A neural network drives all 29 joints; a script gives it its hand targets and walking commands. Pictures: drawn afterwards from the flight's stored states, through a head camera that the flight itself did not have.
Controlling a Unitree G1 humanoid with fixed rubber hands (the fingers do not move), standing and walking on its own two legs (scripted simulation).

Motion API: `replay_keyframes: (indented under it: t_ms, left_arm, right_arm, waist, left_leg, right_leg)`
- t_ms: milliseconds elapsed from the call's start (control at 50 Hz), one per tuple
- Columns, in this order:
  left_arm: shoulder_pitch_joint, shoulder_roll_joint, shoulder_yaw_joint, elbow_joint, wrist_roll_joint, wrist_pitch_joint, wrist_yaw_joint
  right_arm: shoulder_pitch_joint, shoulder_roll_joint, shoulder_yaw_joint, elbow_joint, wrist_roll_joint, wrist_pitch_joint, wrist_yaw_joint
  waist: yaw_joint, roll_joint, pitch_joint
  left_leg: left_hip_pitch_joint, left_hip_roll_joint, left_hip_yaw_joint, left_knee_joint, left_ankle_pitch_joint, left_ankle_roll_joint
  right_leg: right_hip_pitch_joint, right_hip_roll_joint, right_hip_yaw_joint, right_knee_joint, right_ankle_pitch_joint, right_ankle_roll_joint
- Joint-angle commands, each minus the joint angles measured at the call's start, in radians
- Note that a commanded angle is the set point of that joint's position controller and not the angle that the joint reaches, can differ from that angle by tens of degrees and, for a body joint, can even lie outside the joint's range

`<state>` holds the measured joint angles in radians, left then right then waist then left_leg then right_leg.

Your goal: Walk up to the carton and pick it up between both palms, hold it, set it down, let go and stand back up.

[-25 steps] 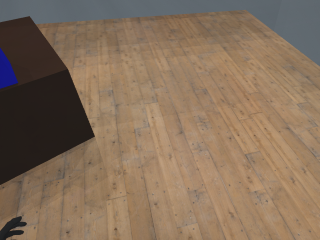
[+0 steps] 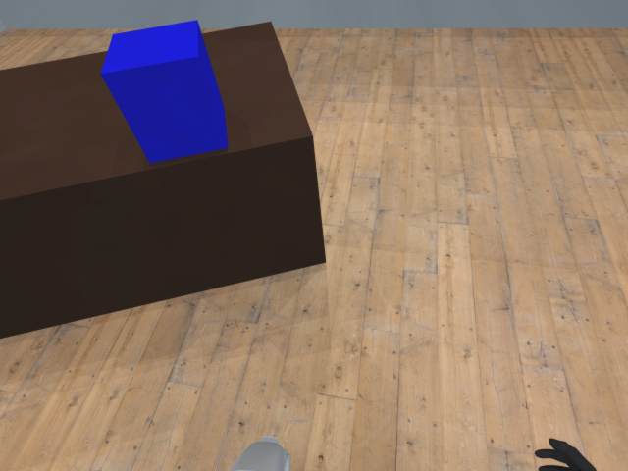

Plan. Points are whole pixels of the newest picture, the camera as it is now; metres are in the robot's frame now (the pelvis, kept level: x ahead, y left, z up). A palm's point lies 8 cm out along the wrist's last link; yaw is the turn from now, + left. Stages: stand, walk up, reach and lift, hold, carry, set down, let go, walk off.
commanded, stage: walk up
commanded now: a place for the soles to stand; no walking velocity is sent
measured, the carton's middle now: (173, 93) +0.96 +0.44 -0.03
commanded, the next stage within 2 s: none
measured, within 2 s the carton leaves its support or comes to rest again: neither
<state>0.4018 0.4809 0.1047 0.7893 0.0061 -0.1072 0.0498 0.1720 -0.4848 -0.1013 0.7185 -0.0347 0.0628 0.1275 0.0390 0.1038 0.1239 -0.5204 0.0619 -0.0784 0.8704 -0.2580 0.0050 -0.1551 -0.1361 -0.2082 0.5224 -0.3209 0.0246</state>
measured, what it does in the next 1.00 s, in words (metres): steps to the left, turning left: left foot, then right foot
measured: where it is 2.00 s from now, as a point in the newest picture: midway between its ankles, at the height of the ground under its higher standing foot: outside the picture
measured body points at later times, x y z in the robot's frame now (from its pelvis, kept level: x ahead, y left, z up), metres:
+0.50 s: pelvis +0.10 +0.08 -0.02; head +0.13 +0.05 +0.43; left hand +0.05 +0.44 -0.08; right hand +0.25 -0.21 -0.14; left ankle +0.09 +0.20 -0.70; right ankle +0.17 +0.00 -0.74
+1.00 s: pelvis +0.15 +0.16 -0.02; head +0.18 +0.18 +0.43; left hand +0.12 +0.49 -0.14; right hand +0.37 -0.11 -0.11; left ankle +0.13 +0.31 -0.74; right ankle +0.21 +0.04 -0.73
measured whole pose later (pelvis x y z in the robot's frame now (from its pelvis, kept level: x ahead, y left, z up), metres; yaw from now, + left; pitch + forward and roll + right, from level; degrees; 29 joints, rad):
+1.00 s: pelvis +0.15 +0.16 -0.02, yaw +18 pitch -2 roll +0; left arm 0.26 0.41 0.03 0.84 -0.01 -0.01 0.01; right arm 0.18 -0.42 -0.01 0.83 -0.01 -0.04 -0.01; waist 0.01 -0.03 0.12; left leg -0.34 0.00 -0.06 0.71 -0.34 -0.02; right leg -0.33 -0.05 -0.02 0.74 -0.39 -0.04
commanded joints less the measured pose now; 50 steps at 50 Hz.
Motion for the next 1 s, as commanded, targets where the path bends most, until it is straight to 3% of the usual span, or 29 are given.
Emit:
replay_keyframes:
  t_ms: [0, 40, 80, 100, 120, 140, 160, 220, 240, 300, 360, 400, 420, 460, 520, 540, 560, 620, 680, 720, 740, 760, 780, 820, 840, 880, 920, 940, 980]
  left_arm:
    - [0.005, 0.292, 0.071, -0.065, 0.010, -0.002, 0.008]
    - [-0.070, 0.313, 0.080, -0.082, 0.004, 0.007, 0.012]
    - [-0.056, 0.217, 0.049, -0.087, 0.029, 0.021, 0.010]
    - [-0.039, 0.123, 0.014, -0.110, 0.017, 0.024, 0.001]
    - [-0.076, 0.157, 0.011, -0.106, 0.008, 0.039, 0.009]
    - [-0.057, 0.219, 0.026, -0.088, 0.007, 0.042, 0.009]
    - [-0.001, 0.233, 0.033, -0.049, 0.004, 0.039, 0.002]
    - [0.087, 0.203, 0.026, 0.018, 0.001, 0.030, -0.009]
    - [0.074, 0.191, 0.025, 0.005, -0.005, 0.029, -0.010]
    - [0.069, 0.161, 0.020, -0.023, -0.011, 0.013, 0.005]
    - [0.187, 0.182, 0.031, 0.012, 0.004, 0.000, 0.023]
    - [0.189, 0.310, 0.075, -0.027, 0.027, -0.003, 0.025]
    - [0.109, 0.321, 0.078, -0.031, 0.031, 0.002, 0.027]
    - [-0.037, 0.232, 0.052, -0.077, 0.022, -0.009, 0.016]
    - [0.011, 0.205, 0.043, -0.061, 0.018, -0.009, 0.002]
    - [-0.013, 0.193, 0.045, -0.057, 0.021, -0.008, -0.013]
    - [-0.019, 0.206, 0.042, -0.058, 0.022, -0.007, -0.018]
    - [-0.037, 0.220, 0.050, -0.069, 0.031, 0.024, -0.039]
    - [0.005, 0.234, 0.043, -0.080, 0.022, 0.048, -0.045]
    - [-0.038, 0.173, 0.021, -0.087, 0.004, 0.065, -0.051]
    - [0.003, 0.109, 0.005, -0.090, 0.000, 0.077, -0.051]
    - [0.017, 0.030, -0.024, -0.112, -0.008, 0.087, -0.056]
    - [-0.033, 0.098, -0.018, -0.078, -0.014, 0.098, -0.033]
    - [-0.068, 0.147, -0.012, -0.058, -0.015, 0.092, -0.026]
    - [-0.054, 0.136, -0.006, -0.017, -0.030, 0.099, -0.022]
    - [-0.003, 0.124, -0.018, 0.019, -0.018, 0.091, -0.025]
    - [-0.063, 0.119, -0.009, 0.020, -0.011, 0.100, -0.035]
    - [-0.048, 0.103, -0.004, 0.034, -0.019, 0.092, -0.032]
    - [-0.047, 0.136, 0.005, 0.045, 0.011, 0.084, -0.037]
  right_arm:
    - [-0.097, -0.091, -0.027, -0.090, -0.001, -0.024, 0.014]
    - [0.007, -0.097, -0.040, -0.048, 0.011, -0.026, 0.014]
    - [0.248, -0.221, -0.099, 0.032, 0.012, -0.028, -0.009]
    - [0.255, -0.279, -0.098, 0.017, 0.016, -0.032, -0.031]
    - [0.184, -0.300, -0.081, -0.032, 0.034, -0.032, -0.028]
    - [0.084, -0.291, -0.087, -0.048, 0.048, -0.026, -0.024]
    - [0.034, -0.227, -0.074, -0.074, 0.049, -0.025, -0.026]
    - [0.021, -0.172, -0.052, -0.065, 0.022, -0.045, -0.032]
    - [0.032, -0.153, -0.041, -0.090, 0.006, -0.048, -0.028]
    - [0.072, -0.106, -0.027, -0.088, -0.007, -0.049, -0.028]
    - [-0.028, -0.126, -0.019, -0.150, -0.005, -0.020, -0.031]
    - [0.070, -0.055, 0.003, -0.156, -0.014, -0.017, -0.056]
    - [0.035, -0.119, -0.022, -0.139, -0.002, -0.008, -0.065]
    - [0.162, -0.159, -0.046, -0.068, 0.003, -0.023, -0.066]
    - [0.187, -0.148, -0.041, -0.037, 0.008, -0.037, -0.070]
    - [0.185, -0.110, -0.035, -0.034, 0.004, -0.038, -0.076]
    - [0.194, -0.096, -0.026, -0.004, 0.012, -0.037, -0.080]
    - [0.127, -0.093, -0.014, 0.013, 0.022, -0.049, -0.086]
    - [0.114, -0.076, 0.002, 0.043, 0.028, -0.083, -0.105]
    - [0.220, -0.105, 0.000, 0.098, 0.033, -0.106, -0.128]
    - [0.198, -0.142, -0.003, 0.102, 0.019, -0.116, -0.136]
    - [0.174, -0.246, -0.021, 0.086, 0.008, -0.127, -0.146]
    - [0.130, -0.293, -0.012, 0.076, 0.024, -0.126, -0.145]
    - [0.119, -0.205, -0.001, 0.082, 0.039, -0.130, -0.147]
    - [0.086, -0.171, 0.018, 0.093, 0.049, -0.130, -0.154]
    - [0.038, -0.156, 0.023, 0.069, 0.036, -0.125, -0.153]
    - [0.005, -0.161, 0.028, 0.063, 0.021, -0.119, -0.152]
    - [-0.004, -0.163, 0.024, 0.073, 0.025, -0.115, -0.155]
    - [-0.030, -0.118, 0.039, 0.062, 0.041, -0.105, -0.159]
  waist:
    - [0.005, -0.279, -0.115]
    - [-0.070, -0.261, -0.145]
    - [-0.198, 0.007, -0.226]
    - [-0.184, 0.298, -0.131]
    - [-0.158, 0.286, -0.118]
    - [-0.103, 0.126, -0.086]
    - [-0.074, 0.053, -0.063]
    - [-0.034, 0.057, -0.060]
    - [-0.033, 0.015, -0.069]
    - [-0.054, 0.133, -0.057]
    - [0.057, 0.045, -0.064]
    - [0.033, -0.234, -0.096]
    - [0.028, -0.237, -0.013]
    - [-0.078, -0.139, 0.020]
    - [-0.034, -0.169, -0.078]
    - [-0.045, -0.291, -0.027]
    - [-0.036, -0.286, -0.030]
    - [0.014, -0.414, -0.040]
    - [0.024, -0.312, -0.084]
    - [-0.047, -0.221, -0.142]
    - [-0.034, -0.078, -0.165]
    - [-0.022, 0.134, -0.156]
    - [-0.041, 0.129, -0.188]
    - [-0.042, -0.036, -0.126]
    - [-0.028, 0.001, -0.083]
    - [-0.011, 0.150, -0.100]
    - [-0.027, 0.097, -0.106]
    - [-0.011, 0.156, -0.112]
    - [-0.003, -0.023, -0.227]
  left_leg:
    - [0.064, 0.011, 0.079, -0.177, -0.043, 0.017]
    - [0.218, 0.003, 0.095, -0.261, 0.004, 0.021]
    - [0.591, -0.053, 0.011, -0.271, -0.078, 0.074]
    - [0.568, 0.065, -0.282, -0.503, -0.207, 0.126]
    - [0.389, 0.210, -0.598, -0.649, -0.343, 0.180]
    - [0.310, 0.230, -0.581, -0.697, -0.562, 0.221]
    - [0.313, 0.179, -0.481, -0.651, -0.449, 0.222]
    - [0.192, 0.075, -0.228, -0.565, -0.141, 0.215]
    - [0.203, 0.064, -0.238, -0.542, -0.104, 0.226]
    - [0.189, 0.067, -0.243, -0.508, -0.006, 0.260]
    - [-0.082, 0.002, -0.217, -0.324, -0.182, 0.173]
    - [-0.217, -0.200, -0.093, 0.077, -0.292, 0.046]
    - [-0.215, -0.174, -0.125, 0.239, -0.298, 0.036]
    - [-0.152, -0.111, -0.177, 0.293, -0.186, 0.038]
    - [-0.086, -0.098, -0.101, 0.245, -0.144, -0.004]
    - [-0.087, -0.083, -0.067, 0.231, -0.120, -0.002]
    - [-0.040, -0.084, -0.039, 0.185, -0.094, -0.006]
    - [0.069, -0.064, 0.071, -0.046, -0.071, -0.030]
    - [0.206, -0.086, 0.151, -0.210, 0.006, -0.025]
    - [0.359, -0.087, 0.107, -0.376, 0.103, -0.005]
    - [0.424, -0.011, -0.044, -0.402, 0.124, 0.021]
    - [0.425, 0.200, -0.424, -0.444, 0.347, 0.112]
    - [0.382, 0.287, -0.513, -0.452, 0.283, 0.275]
    - [0.392, 0.224, -0.383, -0.387, 0.489, 0.245]
    - [0.318, 0.212, -0.292, -0.351, 0.653, 0.217]
    - [0.291, 0.168, -0.205, -0.353, 0.600, 0.204]
    - [0.234, 0.164, -0.196, -0.363, 0.501, 0.201]
    - [0.171, 0.137, -0.137, -0.308, 0.500, 0.178]
    - [0.262, 0.065, -0.082, -0.183, 0.314, 0.109]
  right_leg:
    - [0.088, -0.189, 0.083, -0.055, 0.511, -0.193]
    - [-0.006, -0.186, 0.038, 0.029, 0.347, -0.151]
    - [-0.277, -0.107, 0.056, 0.446, 0.158, -0.098]
    - [-0.491, 0.042, 0.005, 0.632, -0.253, -0.069]
    - [-0.533, 0.072, 0.120, 0.710, -0.293, -0.053]
    - [-0.493, 0.035, 0.177, 0.715, -0.228, -0.059]
    - [-0.489, 0.036, 0.177, 0.704, -0.169, -0.046]
    - [-0.284, 0.028, 0.162, 0.522, -0.099, -0.039]
    - [-0.282, 0.045, 0.162, 0.453, -0.121, -0.045]
    - [-0.241, 0.084, 0.154, 0.272, -0.112, -0.043]
    - [0.101, 0.090, 0.199, 0.053, 0.087, -0.068]
    - [0.110, -0.263, 0.730, -0.251, -0.365, -0.135]
    - [-0.044, -0.391, 0.868, -0.350, -0.398, -0.277]
    - [-0.110, -0.276, 0.657, -0.275, -0.307, -0.259]
    - [-0.003, -0.149, 0.385, -0.170, 0.066, -0.209]
    - [-0.064, -0.165, 0.339, -0.207, 0.095, -0.216]
    - [-0.090, -0.132, 0.248, -0.184, 0.162, -0.207]
    - [-0.099, -0.062, 0.133, -0.131, 0.026, -0.204]
    - [-0.125, -0.087, 0.147, -0.007, 0.191, -0.212]
    - [-0.142, -0.066, 0.098, 0.223, 0.223, -0.134]
    - [-0.240, -0.032, 0.096, 0.341, 0.027, -0.096]
    - [-0.348, 0.068, 0.151, 0.449, -0.239, -0.042]
    - [-0.338, 0.050, 0.261, 0.443, -0.268, -0.039]
    - [-0.363, 0.026, 0.295, 0.446, -0.262, -0.057]
    - [-0.314, 0.035, 0.309, 0.432, -0.215, -0.058]
    - [-0.259, 0.049, 0.224, 0.370, -0.175, -0.066]
    - [-0.180, 0.084, 0.182, 0.256, -0.158, -0.068]
    - [-0.092, 0.079, 0.171, 0.161, -0.032, -0.069]
    - [-0.006, 0.077, 0.228, -0.002, 0.181, -0.105]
